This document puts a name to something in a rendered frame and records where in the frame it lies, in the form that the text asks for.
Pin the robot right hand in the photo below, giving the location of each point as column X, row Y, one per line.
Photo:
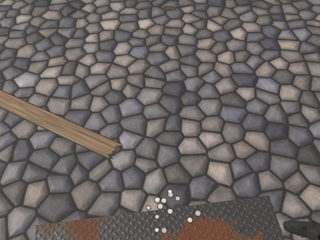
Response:
column 305, row 229

